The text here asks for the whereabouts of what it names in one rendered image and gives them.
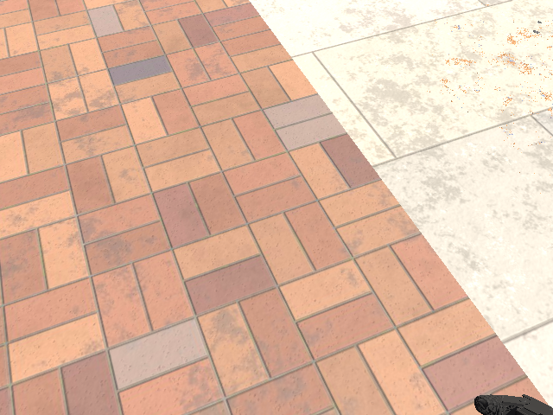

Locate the robot right hand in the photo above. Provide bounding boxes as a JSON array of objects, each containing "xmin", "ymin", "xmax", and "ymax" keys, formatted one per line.
[{"xmin": 474, "ymin": 394, "xmax": 553, "ymax": 415}]

